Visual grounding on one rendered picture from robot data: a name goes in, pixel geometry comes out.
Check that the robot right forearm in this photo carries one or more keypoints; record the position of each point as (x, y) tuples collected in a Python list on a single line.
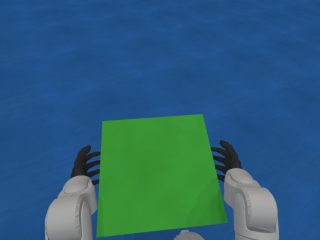
[(255, 212)]

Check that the robot left hand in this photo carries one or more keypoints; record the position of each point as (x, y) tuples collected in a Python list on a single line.
[(80, 167)]

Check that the robot left forearm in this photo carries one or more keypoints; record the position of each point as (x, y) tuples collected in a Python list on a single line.
[(69, 217)]

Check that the carton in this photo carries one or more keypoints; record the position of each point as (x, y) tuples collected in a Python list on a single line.
[(157, 174)]

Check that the robot right hand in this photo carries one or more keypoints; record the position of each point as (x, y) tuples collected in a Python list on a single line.
[(230, 161)]

